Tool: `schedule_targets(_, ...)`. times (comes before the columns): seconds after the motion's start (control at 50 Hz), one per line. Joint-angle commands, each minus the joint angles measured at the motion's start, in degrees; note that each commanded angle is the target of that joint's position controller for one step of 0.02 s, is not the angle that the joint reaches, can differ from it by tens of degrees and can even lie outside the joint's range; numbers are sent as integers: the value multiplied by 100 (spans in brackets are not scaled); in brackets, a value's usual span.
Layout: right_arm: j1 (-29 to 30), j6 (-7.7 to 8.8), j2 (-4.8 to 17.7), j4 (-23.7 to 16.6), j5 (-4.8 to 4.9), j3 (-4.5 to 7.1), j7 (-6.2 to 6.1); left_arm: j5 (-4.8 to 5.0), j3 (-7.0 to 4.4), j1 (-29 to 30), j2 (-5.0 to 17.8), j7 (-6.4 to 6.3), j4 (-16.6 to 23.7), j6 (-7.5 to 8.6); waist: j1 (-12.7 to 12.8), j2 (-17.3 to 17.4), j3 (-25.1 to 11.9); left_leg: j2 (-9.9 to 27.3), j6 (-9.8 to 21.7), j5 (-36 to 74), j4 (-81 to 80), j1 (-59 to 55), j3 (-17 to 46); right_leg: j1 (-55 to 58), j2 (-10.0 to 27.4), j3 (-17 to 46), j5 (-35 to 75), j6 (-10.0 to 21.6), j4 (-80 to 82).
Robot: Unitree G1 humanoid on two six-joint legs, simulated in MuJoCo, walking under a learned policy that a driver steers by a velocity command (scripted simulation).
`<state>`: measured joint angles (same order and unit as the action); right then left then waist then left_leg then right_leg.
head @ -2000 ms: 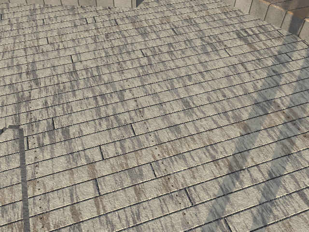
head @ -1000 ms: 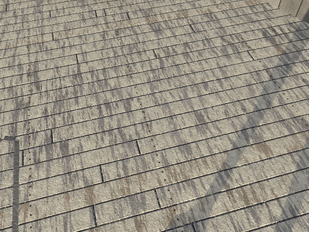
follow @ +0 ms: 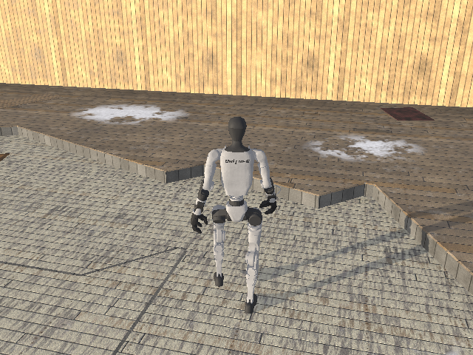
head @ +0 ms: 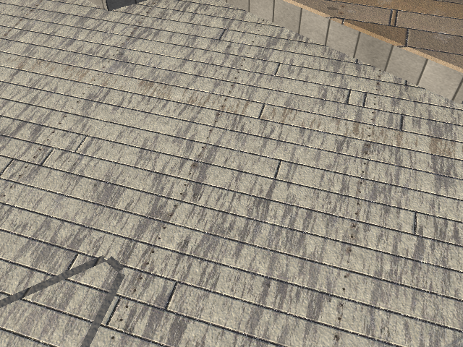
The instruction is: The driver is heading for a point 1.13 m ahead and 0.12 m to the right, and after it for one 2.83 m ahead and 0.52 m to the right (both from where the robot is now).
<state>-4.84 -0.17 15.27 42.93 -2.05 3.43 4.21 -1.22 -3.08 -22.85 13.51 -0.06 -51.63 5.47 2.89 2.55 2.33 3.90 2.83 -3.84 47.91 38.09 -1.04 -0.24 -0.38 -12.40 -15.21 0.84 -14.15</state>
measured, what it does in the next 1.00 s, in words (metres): walks ahead: left foot, then right foot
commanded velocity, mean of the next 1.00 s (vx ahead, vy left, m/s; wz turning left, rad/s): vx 0.50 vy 0.00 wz -0.01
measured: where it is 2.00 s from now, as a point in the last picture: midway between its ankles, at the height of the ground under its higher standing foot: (275, 178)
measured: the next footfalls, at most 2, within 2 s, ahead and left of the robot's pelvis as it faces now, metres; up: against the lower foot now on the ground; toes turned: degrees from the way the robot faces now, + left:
left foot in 0.14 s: +0.23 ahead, +0.11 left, +0.00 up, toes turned +10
right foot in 0.72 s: +0.56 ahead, +0.02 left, +0.00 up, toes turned +1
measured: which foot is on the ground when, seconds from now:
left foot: up 0.00-0.12, down 0.14-0.74, up 0.76-1.00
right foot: down 0.00-0.16, up 0.18-0.70, down 0.72-1.00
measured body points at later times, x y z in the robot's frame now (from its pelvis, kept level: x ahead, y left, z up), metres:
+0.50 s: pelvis +0.26 +0.07 +0.00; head +0.28 +0.09 +0.45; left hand +0.35 +0.34 -0.13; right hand +0.32 -0.19 -0.12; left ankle +0.19 +0.10 -0.74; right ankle +0.43 -0.07 -0.68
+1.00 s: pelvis +0.55 +0.06 +0.00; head +0.58 +0.05 +0.45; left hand +0.59 +0.34 -0.13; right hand +0.69 -0.20 -0.11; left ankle +0.65 +0.23 -0.67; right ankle +0.52 +0.02 -0.74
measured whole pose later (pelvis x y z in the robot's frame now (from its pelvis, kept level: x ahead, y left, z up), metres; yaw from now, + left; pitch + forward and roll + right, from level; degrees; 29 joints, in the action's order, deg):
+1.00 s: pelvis +0.55 +0.06 +0.00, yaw -5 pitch +1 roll -1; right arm -8.2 2.4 14.5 42.6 -2.9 0.7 0.7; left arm 0.1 -3.8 -21.0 15.5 0.8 -49.8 2.5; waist 1.5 1.5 2.3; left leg 6.4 -2.4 -12.1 55.3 36.7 3.5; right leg -8.0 -9.1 3.2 -10.9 7.3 -18.4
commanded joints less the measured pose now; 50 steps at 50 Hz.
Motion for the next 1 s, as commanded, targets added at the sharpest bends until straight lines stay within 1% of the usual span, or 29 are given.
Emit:
schedule_targets(0.02,630,74,120,-575,-13,-51,69,5,-166,66,821,-48,303,53,-53,-743,235,-46,140,35,-743,-262,-344,-95,1543,364,2464,615,457)
schedule_targets(0.06,741,69,181,-661,-46,-35,56,-4,-187,-90,910,-82,223,-30,-41,-747,229,-200,309,-400,-1055,-432,-528,267,1628,184,3203,555,124)
schedule_targets(0.1,454,69,281,-624,-79,18,-1,-12,-221,-163,1090,-117,167,-127,-203,-854,-41,-586,538,-1015,-1258,-1034,-753,532,1650,-46,4961,488,-771)
schedule_targets(0.12,-46,98,376,-495,-88,77,-41,-9,-232,-176,1171,-125,161,-188,-417,-847,-361,-824,682,-1194,-1425,-1603,-788,555,1636,-122,5471,473,-1612)
schedule_targets(0.14,-967,155,516,-203,-129,171,-111,13,-223,-114,1193,-125,213,-241,-830,-632,-889,-1003,857,-976,-1862,-2804,-711,91,1523,-268,5053,348,-2882)
schedule_targets(0.16,-1814,180,986,-12,-170,329,-213,-23,-159,-157,979,-105,419,-246,-1122,-30,-1552,25,1145,-1682,-2044,-4329,703,-1223,1382,-267,2882,167,-4576)
schedule_targets(0.18,-1544,141,1605,-179,-31,445,-272,59,-44,-209,438,25,922,-202,-691,1410,-2006,1679,2005,-1727,-2819,-5832,4042,-3766,128,168,-1695,-185,-6567)
schedule_targets(0.2,-1800,64,1394,-220,41,418,-345,-18,-128,498,908,28,974,-169,-1067,252,-1790,1651,1899,-991,-3159,-5669,3948,-4383,247,1161,-1282,-142,-6803)
schedule_targets(0.22,-1544,78,1105,-88,73,332,-412,76,-78,714,753,58,1024,-113,-866,49,-1101,1498,1752,-187,-3077,-5063,2926,-4460,540,1242,-670,-66,-6547)
schedule_targets(0.24,-1334,139,778,-16,98,235,-417,80,-43,571,675,49,901,-72,-577,-268,-636,1212,1505,735,-3146,-4208,2347,-4026,727,1255,-403,-40,-5907)
schedule_targets(0.26,-1144,211,637,7,111,175,-429,-9,-40,515,632,55,848,-135,-352,-325,-458,932,1318,1182,-3217,-3734,1900,-3657,841,1305,-375,-53,-5503)
schedule_targets(0.3,-1032,345,484,36,147,96,-389,-141,-24,127,573,81,691,-340,-119,-112,-438,728,1253,1704,-3455,-3104,1501,-2995,836,1259,-338,-99,-5211)
schedule_targets(0.36,-1304,456,588,250,178,111,-366,-129,-40,442,517,169,727,-437,-139,-107,-204,476,1149,1513,-3794,-3062,1139,-3290,809,1136,190,-169,-4658)
schedule_targets(0.44,-1712,482,606,441,183,95,-360,-55,-41,1198,490,205,899,-452,-380,-44,31,434,815,1574,-3987,-3534,818,-3947,786,1094,1049,-165,-3883)
schedule_targets(0.5,-1914,525,539,568,136,47,-389,-9,-12,1607,421,223,988,-429,-520,13,155,470,647,1744,-4052,-3836,495,-4070,621,1126,1474,-46,-3354)
schedule_targets(0.6,-2196,544,472,824,63,-30,-514,-29,61,2237,331,282,1202,-372,-690,-4,423,675,513,2484,-3981,-4441,7,-4008,239,904,1467,244,-2408)
schedule_targets(0.62,-2183,543,478,863,54,-45,-543,-39,70,2253,323,286,1225,-360,-657,8,408,701,460,2995,-3833,-4541,-107,-3825,140,778,1323,330,-2223)
schedule_targets(0.66,-2084,549,622,906,32,-45,-606,-44,50,1963,374,252,1166,-353,-472,192,139,732,319,4963,-3139,-4720,-319,-3155,-210,458,827,556,-2048)
schedule_targets(0.7,-1984,486,836,917,-13,3,-663,-56,-47,946,598,201,880,-319,-18,363,-445,777,243,6095,-1623,-4790,-429,-2153,-540,386,330,819,-1868)
schedule_targets(0.72,-1812,458,933,851,27,23,-664,-106,-131,100,751,171,638,-266,424,298,-850,708,212,5336,-405,-4198,-562,-998,-496,646,581,1019,-1398)
schedule_targets(0.74,-1674,500,796,609,75,-32,-645,-183,-292,-709,1239,96,497,-269,759,-288,-1430,373,163,3005,1500,-2939,-757,387,632,2093,327,1459,-1265)
schedule_targets(0.76,-1991,563,390,327,181,-76,-518,-88,-419,-388,1683,79,571,-337,170,-1810,-1815,-1057,-142,-2434,3594,-421,-377,1839,2100,5443,973,2510,-691)
schedule_targets(0.78,-1601,597,661,304,11,-59,-487,144,-411,-110,1479,128,568,-364,222,-595,-1521,-608,-17,-2113,3778,175,623,1572,1914,5191,852,2446,-467)
schedule_targets(0.8,-1246,671,627,139,69,-83,-441,132,-345,221,1241,108,632,-378,114,-392,-841,-336,-26,-1658,3450,302,624,811,1798,4457,908,2261,-301)
schedule_targets(0.82,-1193,700,613,121,84,-86,-429,86,-263,390,917,101,601,-383,-115,66,-313,-130,-53,-1461,2897,93,526,13,1561,3950,1357,1996,-96)
schedule_targets(0.84,-1041,605,549,83,4,-82,-427,96,-204,563,746,85,597,-363,-283,242,-62,3,-102,-1392,2538,-197,512,-558,1138,3463,1581,1661,28)
schedule_targets(0.86,-1330,481,454,75,-51,-123,-403,99,-200,612,805,62,612,-326,-452,-135,-115,36,-216,-1419,2294,-483,464,-874,1095,3254,1981,1724,106)
schedule_targets(0.92,-1165,282,363,-28,-105,-156,-382,125,-242,424,961,74,539,-197,-483,-241,-121,111,-467,-1297,1562,-574,265,-1242,750,2846,2345,1680,236)
schedule_targets(1.0,-146,259,299,-425,-71,-198,-330,150,-281,32,1079,58,502,-217,-161,-512,-21,63,-641,-287,169,-234,86,-1062,455,2728,2416,1332,221)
